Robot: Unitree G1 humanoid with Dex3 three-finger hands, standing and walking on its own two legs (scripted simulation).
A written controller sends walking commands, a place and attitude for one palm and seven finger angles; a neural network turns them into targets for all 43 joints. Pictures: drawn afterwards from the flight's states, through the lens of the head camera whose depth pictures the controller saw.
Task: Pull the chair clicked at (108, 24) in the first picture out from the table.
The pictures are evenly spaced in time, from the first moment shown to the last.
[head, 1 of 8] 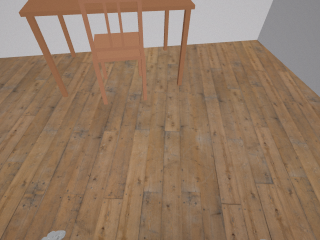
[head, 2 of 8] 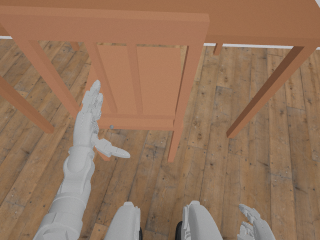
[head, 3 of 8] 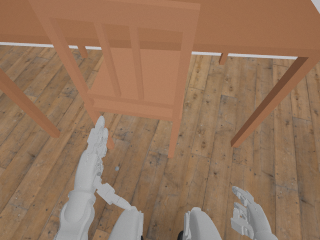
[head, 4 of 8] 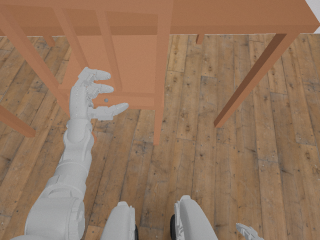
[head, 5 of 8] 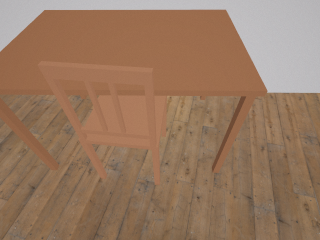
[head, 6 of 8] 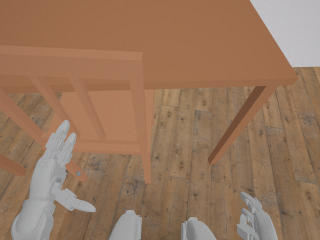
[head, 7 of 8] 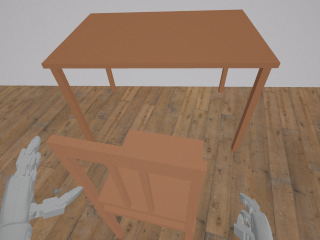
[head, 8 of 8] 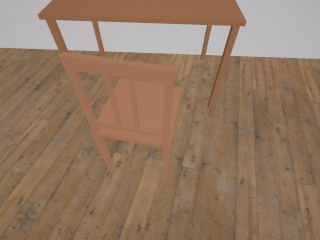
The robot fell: no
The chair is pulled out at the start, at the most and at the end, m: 0.00 0.49 0.49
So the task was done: yes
